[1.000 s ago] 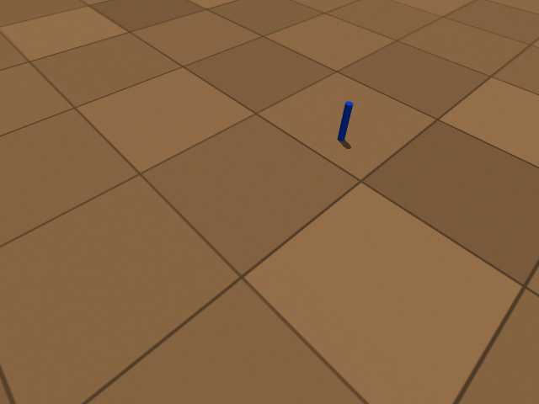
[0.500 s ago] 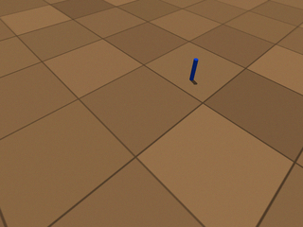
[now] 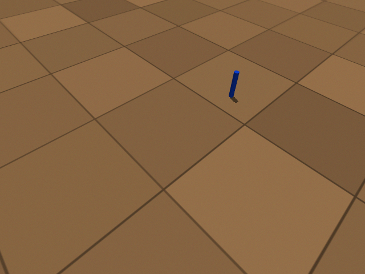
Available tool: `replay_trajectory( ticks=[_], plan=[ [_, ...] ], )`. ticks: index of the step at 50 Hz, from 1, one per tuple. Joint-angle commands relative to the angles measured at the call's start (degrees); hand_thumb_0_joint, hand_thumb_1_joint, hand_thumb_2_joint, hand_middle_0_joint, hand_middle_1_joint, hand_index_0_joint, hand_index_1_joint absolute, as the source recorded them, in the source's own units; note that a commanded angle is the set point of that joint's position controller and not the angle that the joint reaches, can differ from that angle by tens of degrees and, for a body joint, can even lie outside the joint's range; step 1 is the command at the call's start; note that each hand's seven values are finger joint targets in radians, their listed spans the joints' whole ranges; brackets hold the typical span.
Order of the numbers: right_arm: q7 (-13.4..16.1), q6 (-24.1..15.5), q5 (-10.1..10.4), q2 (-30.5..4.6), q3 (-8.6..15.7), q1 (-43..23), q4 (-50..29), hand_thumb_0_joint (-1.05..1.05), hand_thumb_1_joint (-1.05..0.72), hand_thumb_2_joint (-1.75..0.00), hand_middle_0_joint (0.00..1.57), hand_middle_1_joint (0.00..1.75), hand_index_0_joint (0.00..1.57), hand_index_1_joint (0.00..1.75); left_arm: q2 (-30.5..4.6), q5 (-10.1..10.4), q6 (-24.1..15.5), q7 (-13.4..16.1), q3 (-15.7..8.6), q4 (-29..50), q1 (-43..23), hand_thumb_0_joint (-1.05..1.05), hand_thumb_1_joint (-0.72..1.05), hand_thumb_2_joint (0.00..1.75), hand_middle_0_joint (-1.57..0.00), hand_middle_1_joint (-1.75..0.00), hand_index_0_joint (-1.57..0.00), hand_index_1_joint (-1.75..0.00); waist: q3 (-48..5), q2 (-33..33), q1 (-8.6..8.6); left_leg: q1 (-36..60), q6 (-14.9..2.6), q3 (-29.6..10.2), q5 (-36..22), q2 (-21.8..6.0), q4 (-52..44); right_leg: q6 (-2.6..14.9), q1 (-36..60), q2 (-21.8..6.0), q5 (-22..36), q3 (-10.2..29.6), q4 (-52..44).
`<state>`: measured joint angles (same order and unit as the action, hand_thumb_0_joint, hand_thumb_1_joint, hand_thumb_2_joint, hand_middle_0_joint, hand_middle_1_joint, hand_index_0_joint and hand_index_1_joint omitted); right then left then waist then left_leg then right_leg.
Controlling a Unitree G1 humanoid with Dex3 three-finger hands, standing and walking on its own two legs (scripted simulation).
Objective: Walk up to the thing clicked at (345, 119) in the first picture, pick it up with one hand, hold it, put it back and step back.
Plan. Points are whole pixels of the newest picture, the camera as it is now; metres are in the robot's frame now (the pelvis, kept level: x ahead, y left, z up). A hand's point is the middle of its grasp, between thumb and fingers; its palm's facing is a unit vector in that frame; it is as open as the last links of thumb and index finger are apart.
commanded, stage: stand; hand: left
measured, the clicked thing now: (233, 84) +1.66 -0.47 -0.66
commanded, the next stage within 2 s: walk up in 0.12 s
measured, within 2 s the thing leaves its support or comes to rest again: neither
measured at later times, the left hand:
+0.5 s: hand (103, 251) +0.22 +0.20 -0.14, palm faces -0.17 -0.89 -0.43, open 7.4 cm
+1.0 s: hand (149, 172) +0.47 +0.11 -0.17, palm faces -0.39 -0.86 -0.33, open 7.4 cm
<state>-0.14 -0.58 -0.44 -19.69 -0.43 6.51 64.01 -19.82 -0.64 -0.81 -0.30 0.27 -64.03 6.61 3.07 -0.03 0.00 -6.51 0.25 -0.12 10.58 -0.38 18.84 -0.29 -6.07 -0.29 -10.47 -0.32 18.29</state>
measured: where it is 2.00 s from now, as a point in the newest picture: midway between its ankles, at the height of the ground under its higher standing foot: (229, 181)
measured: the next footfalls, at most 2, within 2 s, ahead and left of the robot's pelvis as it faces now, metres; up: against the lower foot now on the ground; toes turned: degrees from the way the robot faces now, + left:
right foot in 0.46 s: +0.17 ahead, -0.24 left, +0.00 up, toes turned -16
left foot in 0.88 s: +0.42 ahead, -0.03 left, +0.00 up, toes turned -10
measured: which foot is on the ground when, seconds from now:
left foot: down 0.00-0.46, up 0.48-0.86, down 0.88-1.00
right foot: down 0.00-0.16, up 0.18-0.44, down 0.46-0.90, up 0.92-1.00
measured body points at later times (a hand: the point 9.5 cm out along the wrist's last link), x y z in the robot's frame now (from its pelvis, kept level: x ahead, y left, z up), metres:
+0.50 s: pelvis +0.08 -0.09 -0.04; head +0.07 -0.11 +0.41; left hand +0.23 +0.24 -0.12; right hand +0.07 -0.45 -0.15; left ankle +0.00 +0.11 -0.73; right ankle +0.14 -0.23 -0.75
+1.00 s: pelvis +0.31 -0.13 -0.02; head +0.33 -0.11 +0.43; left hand +0.49 +0.15 -0.15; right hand +0.27 -0.46 -0.10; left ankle +0.38 -0.03 -0.75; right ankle +0.21 -0.24 -0.68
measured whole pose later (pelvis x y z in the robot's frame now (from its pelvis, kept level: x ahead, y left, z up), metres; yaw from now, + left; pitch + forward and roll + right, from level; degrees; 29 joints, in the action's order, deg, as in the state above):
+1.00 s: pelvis +0.31 -0.13 -0.02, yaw -19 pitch -1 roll +0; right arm -3.4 -6.0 -0.9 -22.8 4.5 15.7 50.2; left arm -25.9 -0.5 -3.2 -3.4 -2.4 -52.5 15.9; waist 2.6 4.2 -1.8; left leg -17.0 -1.0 8.2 15.3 -3.8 33.7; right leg 2.3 -22.6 0.2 -21.8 3.6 63.7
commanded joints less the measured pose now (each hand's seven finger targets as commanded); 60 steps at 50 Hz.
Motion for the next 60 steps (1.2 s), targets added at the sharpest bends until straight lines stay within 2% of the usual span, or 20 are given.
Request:
replay_trajectory(
  ticks=[1, 5, 6, 8, 9, 13, 19, 22, 23, 24, 25, 30, 39, 42, 43, 44, 45, 47, 52, 60],
  plan=[
    [0.7, -1.4, -0.1, -12.3, 2.4, -2.0, -3.6, 0.00, -0.90, -0.90, 0.20, 0.30, 0.20, 0.30, -12.1, 0.1, -1.3, 0.9, -2.2, 3.2, -1.8, 0.00, 0.90, 0.90, -0.20, -0.30, -0.20, -0.30, -4.9, -0.2, 0.16, 1.2, -1.79, -5.6, -8.9, -7.0, -2.6, 1.56, 0.9, -7.2, 9.0, 5.2, -2.5],
    [0.7, -1.4, 0.0, -12.4, 2.5, -2.1, -3.6, 0.00, -0.90, -0.90, 0.20, 0.30, 0.20, 0.30, -11.9, 0.0, -1.2, 0.9, -2.2, 3.5, -1.9, 0.00, 0.90, 0.90, -0.20, -0.30, -0.20, -0.30, -5.0, -0.7, 0.26, 1.5, -1.94, -5.4, -9.1, -7.1, -2.5, 1.74, 0.9, -7.4, 9.5, 5.3, -2.4],
    [-0.1, -3.1, -1.5, -19.5, 7.4, 2.2, -7.8, 0.00, -0.90, -0.90, 0.20, 0.30, 0.20, 0.30, -17.9, -1.6, -1.2, -1.6, -7.0, 8.9, 0.3, 0.00, 0.90, 0.90, -0.20, -0.30, -0.20, -0.30, -11.0, 1.5, -1.70, 10.2, -5.89, -5.0, 18.4, -7.8, 2.5, 3.73, -8.1, -3.7, -16.1, 6.8, 3.8],
    [-0.2, -4.0, -1.8, -22.8, 10.0, 9.6, -6.4, 0.00, -0.90, -0.90, 0.20, 0.30, 0.20, 0.30, -13.9, -1.9, -0.5, -3.7, -6.4, 12.6, -10.4, 0.00, 0.90, 0.90, -0.20, -0.30, -0.20, -0.30, -1.2, -10.4, -7.96, 16.9, -11.81, -19.7, 34.8, -20.2, -8.9, 2.21, -35.7, -0.7, -17.9, 0.6, 24.1],
    [-0.3, -4.5, -1.7, -23.1, 10.3, 9.6, -7.8, 0.00, -0.90, -0.90, 0.20, 0.30, 0.20, 0.30, -14.2, -2.4, -0.6, -4.0, -6.7, 14.3, -11.9, 0.00, 0.90, 0.90, -0.20, -0.30, -0.20, -0.30, 2.4, -7.7, -7.82, 12.7, -15.24, -24.1, 33.4, -26.8, -11.8, 2.07, -40.2, -4.4, -16.8, 4.1, 31.2],
    [-0.7, -5.5, -1.9, -20.8, 9.6, 1.1, -12.7, 0.00, -0.90, -0.90, 0.20, 0.30, 0.20, 0.30, -15.4, -1.2, -0.8, -6.5, -7.3, 13.3, -1.9, 0.00, 0.90, 0.90, -0.20, -0.30, -0.20, -0.30, 1.0, -6.9, -0.94, 4.6, -12.26, -12.4, 28.3, -21.9, -13.3, 0.80, -31.8, -8.5, -11.4, 5.0, 31.7],
    [-2.0, -5.3, -2.6, -21.2, 9.8, -1.5, -14.1, 0.00, -0.90, -0.90, 0.20, 0.30, 0.20, 0.30, -14.6, -1.2, -0.8, -7.7, -8.1, 12.9, 1.0, 0.00, 0.90, 0.90, -0.20, -0.30, -0.20, -0.30, 1.3, -8.5, 0.80, -7.9, -8.44, 3.8, 22.0, -15.0, -5.8, 0.30, -11.6, -5.2, -3.3, -4.6, 19.9],
    [-1.8, -4.3, -2.6, -18.7, 8.5, -1.7, -14.3, 0.00, -0.90, -0.90, 0.20, 0.30, 0.20, 0.30, -17.2, -1.5, -1.6, -6.2, -9.6, 9.6, 12.6, 0.00, 0.90, 0.90, -0.20, -0.30, -0.20, -0.30, -2.7, 3.1, 7.00, -18.2, -6.57, 9.1, 21.8, -10.6, 15.9, 1.62, 6.1, -1.3, -5.8, -6.7, 16.5],
    [-2.0, -3.9, -2.4, -14.4, 6.8, -0.2, -15.2, 0.00, -0.90, -0.90, 0.20, 0.30, 0.20, 0.30, -21.6, -1.7, -2.2, -4.9, -11.3, 8.2, 20.7, 0.00, 0.90, 0.90, -0.20, -0.30, -0.20, -0.30, -4.6, 18.4, 11.02, -27.5, -4.68, 12.4, 19.7, -3.7, 38.0, 4.70, 13.9, -4.5, -22.4, 4.5, 6.9],
    [-2.3, -4.2, -0.9, -12.1, 5.4, -0.1, -18.5, 0.00, -0.90, -0.90, 0.20, 0.30, 0.20, 0.30, -27.4, -1.4, -2.7, -4.1, -12.1, 10.5, 21.5, 0.00, 0.90, 0.90, -0.20, -0.30, -0.20, -0.30, -3.2, 25.4, 9.73, -39.0, -1.84, 6.5, 24.3, 1.9, 49.1, 10.76, 11.5, -19.3, -40.3, 38.3, -10.8],
    [-2.2, -3.9, -1.1, -17.6, 6.9, -1.7, -17.6, 0.00, -0.90, -0.90, 0.20, 0.30, 0.20, 0.30, -28.4, -0.2, -2.7, -4.1, -11.4, 12.6, 14.8, 0.00, 0.90, 0.90, -0.20, -0.30, -0.20, -0.30, 0.6, 12.9, 6.92, -34.6, -1.21, -1.4, 20.0, -4.1, 51.4, 14.71, 0.8, -24.3, -48.8, 46.3, -14.4],
    [-3.6, -3.4, -0.4, -18.6, 7.7, 8.4, -12.4, 0.00, -0.90, -0.90, 0.20, 0.30, 0.20, 0.30, -21.2, 0.3, -3.7, -3.1, -8.9, 15.7, 5.8, 0.00, 0.90, 0.90, -0.20, -0.30, -0.20, -0.30, 0.4, 9.4, 0.07, -23.1, -1.35, -1.2, 8.1, -7.9, 39.9, 10.59, -8.9, -13.6, -27.6, 19.9, -8.7],
    [-4.8, -4.4, -1.2, -16.1, 8.4, 2.5, -17.5, 0.00, -0.90, -0.90, 0.20, 0.30, 0.20, 0.30, -20.9, -0.4, -4.9, -3.3, -8.6, 19.0, 6.3, 0.00, 0.90, 0.90, -0.20, -0.30, -0.20, -0.30, 1.2, 3.9, 1.28, -15.6, 0.10, 3.0, 0.3, -6.3, 18.3, 10.93, -11.4, -12.1, -19.1, 11.9, -5.6],
    [-3.9, -5.4, -1.4, -16.9, 9.6, 11.4, -15.5, 0.00, -0.90, -0.90, 0.20, 0.30, 0.20, 0.30, -19.0, -0.8, -4.8, -3.2, -7.4, 19.6, 4.6, 0.00, 0.90, 0.90, -0.20, -0.30, -0.20, -0.30, -2.1, 0.3, -4.22, 1.7, -0.95, 5.6, 1.6, -2.9, 13.7, 8.99, -18.2, -9.3, -10.6, 7.6, 7.6],
    [-3.1, -6.0, -1.7, -18.9, 10.5, 17.8, -13.8, 0.00, -0.90, -0.90, 0.20, 0.30, 0.20, 0.30, -16.1, -0.7, -4.7, -3.2, -6.5, 19.5, 7.1, 0.00, 0.90, 0.90, -0.20, -0.30, -0.20, -0.30, -6.3, -8.0, -6.96, 12.4, -2.83, 2.9, 8.7, -3.4, 9.0, 7.53, -22.2, -4.8, -0.8, 3.0, 24.4],
    [-2.2, -6.7, -2.8, -23.0, 11.6, 23.6, -13.8, 0.00, -0.90, -0.90, 0.20, 0.30, 0.20, 0.30, -10.9, 0.1, -4.6, -2.9, -5.0, 19.8, 9.4, 0.00, 0.90, 0.90, -0.20, -0.30, -0.20, -0.30, -9.6, -19.8, -8.13, 19.2, -6.93, -20.3, 22.6, -17.8, 0.5, 3.94, -32.1, 2.4, -11.7, 0.9, 43.4],
    [-2.2, -6.8, -1.2, -26.5, 11.9, 19.2, -15.7, 0.00, -0.90, -0.90, 0.20, 0.30, 0.20, 0.30, -14.5, 0.3, -4.6, -2.1, -5.4, 19.1, 11.6, 0.00, 0.90, 0.90, -0.20, -0.30, -0.20, -0.30, -8.2, -16.2, -5.84, 16.5, -13.80, -41.6, 31.2, -27.1, -9.3, 3.67, -38.5, 5.0, -19.2, 4.9, 50.9],
    [-2.1, -6.6, 0.2, -22.5, 10.5, 12.7, -17.5, 0.00, -0.90, -0.90, 0.20, 0.30, 0.20, 0.30, -19.0, 0.4, -4.9, -1.8, -5.7, 17.8, 8.4, 0.00, 0.90, 0.90, -0.20, -0.30, -0.20, -0.30, -1.8, -2.6, -2.90, 6.9, -13.98, -27.8, 22.4, -23.9, -6.5, 3.28, -36.8, -2.1, -11.4, 9.1, 51.7],
    [-1.8, -7.1, -0.2, -19.2, 8.4, 13.1, -17.4, 0.00, -0.90, -0.90, 0.20, 0.30, 0.20, 0.30, -15.3, 1.1, -3.8, -3.9, -5.7, 17.3, 6.3, 0.00, 0.90, 0.90, -0.20, -0.30, -0.20, -0.30, -0.2, -8.6, -2.05, 1.9, -11.42, -3.5, -10.3, -16.6, -4.8, 0.43, -29.2, -4.1, -6.2, 4.7, 36.9],
    [-2.0, -5.8, -0.1, -20.7, 8.6, 12.0, -18.4, 0.00, -0.90, -0.90, 0.20, 0.30, 0.20, 0.30, -13.8, 0.4, -3.0, -5.6, -6.0, 18.8, -1.8, 0.00, 0.90, 0.90, -0.20, -0.30, -0.20, -0.30, -0.9, -6.7, -2.38, -0.9, -9.55, 4.2, -3.5, -15.1, -2.6, 2.41, -16.0, -2.4, 5.3, -3.8, 16.0]
  ],
)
